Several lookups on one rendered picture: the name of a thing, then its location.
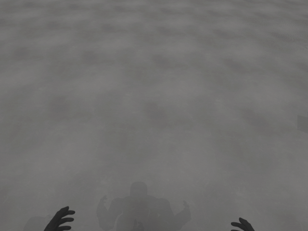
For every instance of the right robot hand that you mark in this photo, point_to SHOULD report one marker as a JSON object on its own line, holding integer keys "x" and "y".
{"x": 244, "y": 225}

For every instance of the left robot hand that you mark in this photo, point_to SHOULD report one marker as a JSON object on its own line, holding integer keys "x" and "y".
{"x": 58, "y": 220}

